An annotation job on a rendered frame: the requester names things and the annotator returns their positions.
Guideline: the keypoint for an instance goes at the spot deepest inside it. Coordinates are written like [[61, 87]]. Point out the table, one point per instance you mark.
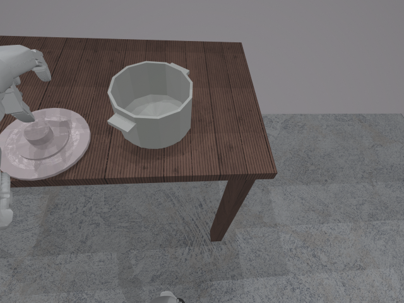
[[227, 140]]

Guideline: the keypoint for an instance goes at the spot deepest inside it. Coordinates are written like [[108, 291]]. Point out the pot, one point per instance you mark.
[[152, 103]]

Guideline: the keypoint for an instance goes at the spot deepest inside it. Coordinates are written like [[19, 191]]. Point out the lid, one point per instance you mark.
[[24, 161]]

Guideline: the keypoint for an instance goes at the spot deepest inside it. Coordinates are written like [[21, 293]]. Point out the robot left forearm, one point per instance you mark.
[[6, 81]]

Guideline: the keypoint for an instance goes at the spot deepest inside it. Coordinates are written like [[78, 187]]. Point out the robot left hand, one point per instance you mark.
[[21, 59]]

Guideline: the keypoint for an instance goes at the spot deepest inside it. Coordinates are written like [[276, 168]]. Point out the robot left upper arm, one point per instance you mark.
[[6, 199]]

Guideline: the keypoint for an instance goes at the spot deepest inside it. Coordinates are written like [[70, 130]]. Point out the knob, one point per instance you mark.
[[38, 133]]

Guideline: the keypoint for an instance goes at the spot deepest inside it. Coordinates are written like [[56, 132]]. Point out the robot left shin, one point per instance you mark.
[[167, 293]]

